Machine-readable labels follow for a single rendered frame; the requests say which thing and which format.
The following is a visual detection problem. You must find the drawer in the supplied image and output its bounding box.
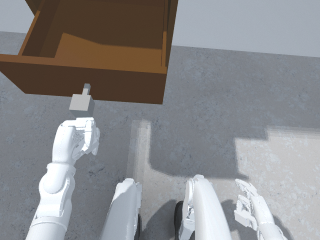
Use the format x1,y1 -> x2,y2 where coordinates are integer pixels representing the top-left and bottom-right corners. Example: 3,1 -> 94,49
0,0 -> 168,103

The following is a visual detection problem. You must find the robot right shin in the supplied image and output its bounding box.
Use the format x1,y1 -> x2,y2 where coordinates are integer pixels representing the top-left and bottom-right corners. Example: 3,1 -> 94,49
178,174 -> 214,240

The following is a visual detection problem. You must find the right robot foot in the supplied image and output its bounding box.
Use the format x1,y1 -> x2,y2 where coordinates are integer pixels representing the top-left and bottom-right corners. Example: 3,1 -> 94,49
174,201 -> 190,240

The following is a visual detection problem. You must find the left robot forearm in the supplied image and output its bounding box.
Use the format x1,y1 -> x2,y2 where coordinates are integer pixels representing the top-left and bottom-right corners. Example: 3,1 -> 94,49
25,162 -> 76,240

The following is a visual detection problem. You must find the right robot hand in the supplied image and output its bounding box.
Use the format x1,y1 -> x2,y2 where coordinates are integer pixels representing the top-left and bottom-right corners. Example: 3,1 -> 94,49
234,179 -> 275,231

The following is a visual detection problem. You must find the handle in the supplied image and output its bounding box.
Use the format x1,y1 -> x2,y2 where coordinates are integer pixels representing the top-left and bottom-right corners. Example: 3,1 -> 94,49
69,83 -> 95,118

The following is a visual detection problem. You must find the left robot hand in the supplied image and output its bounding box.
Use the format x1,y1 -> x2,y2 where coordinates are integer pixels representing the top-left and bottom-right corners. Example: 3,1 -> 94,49
52,117 -> 101,166

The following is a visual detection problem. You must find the right robot forearm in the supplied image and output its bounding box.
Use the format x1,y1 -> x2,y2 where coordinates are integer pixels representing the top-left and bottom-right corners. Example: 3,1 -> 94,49
256,223 -> 288,240

